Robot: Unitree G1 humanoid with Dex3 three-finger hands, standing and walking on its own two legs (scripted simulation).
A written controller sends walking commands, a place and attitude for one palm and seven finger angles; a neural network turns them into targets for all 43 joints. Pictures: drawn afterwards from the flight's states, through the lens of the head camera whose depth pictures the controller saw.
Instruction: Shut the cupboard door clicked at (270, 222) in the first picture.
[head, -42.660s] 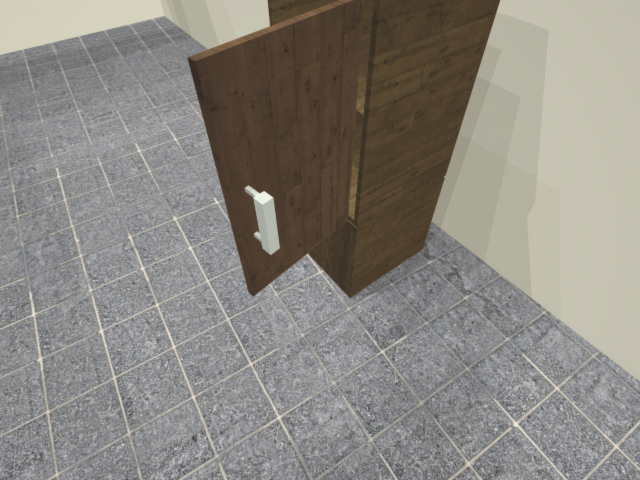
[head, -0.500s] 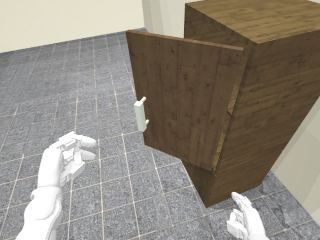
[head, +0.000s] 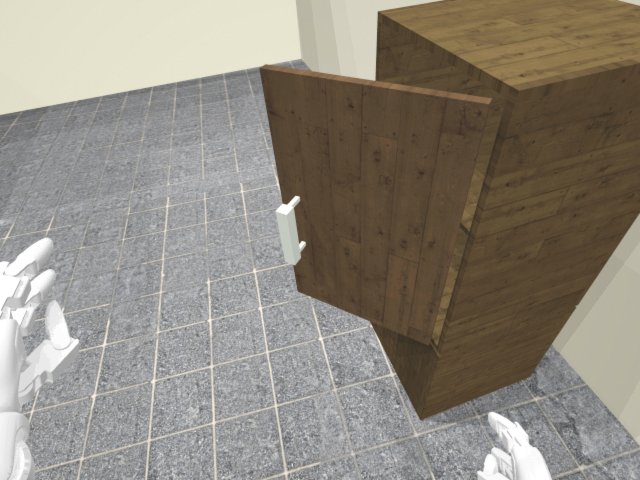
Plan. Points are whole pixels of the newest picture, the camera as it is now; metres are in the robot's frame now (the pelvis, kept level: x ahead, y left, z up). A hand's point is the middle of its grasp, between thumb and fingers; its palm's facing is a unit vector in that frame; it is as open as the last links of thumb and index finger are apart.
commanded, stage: draw the hand back to the body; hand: left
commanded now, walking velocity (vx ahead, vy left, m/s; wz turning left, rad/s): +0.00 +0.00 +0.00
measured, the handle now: (294, 229) +0.62 +0.15 -0.08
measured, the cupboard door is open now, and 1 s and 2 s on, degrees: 42 42 42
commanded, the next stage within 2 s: step back with the hand held close in 0.16 s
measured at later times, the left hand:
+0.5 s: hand (72, 346) +0.19 +0.27 +0.15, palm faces +0.40 -0.78 -0.48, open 7.4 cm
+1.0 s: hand out of the picture +0.11 +0.29 +0.15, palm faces +0.46 -0.76 -0.45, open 7.4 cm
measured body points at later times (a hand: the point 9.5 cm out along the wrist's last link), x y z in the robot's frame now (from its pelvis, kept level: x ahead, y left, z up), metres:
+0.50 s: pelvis -0.01 +0.01 +0.00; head -0.01 -0.02 +0.45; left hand +0.16 +0.31 +0.18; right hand +0.17 -0.23 -0.10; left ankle -0.02 +0.12 -0.74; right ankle -0.01 -0.12 -0.74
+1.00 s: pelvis -0.08 +0.02 -0.02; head -0.09 +0.03 +0.43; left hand +0.08 +0.33 +0.18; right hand +0.08 -0.22 -0.09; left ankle -0.02 +0.12 -0.74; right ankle -0.01 -0.12 -0.74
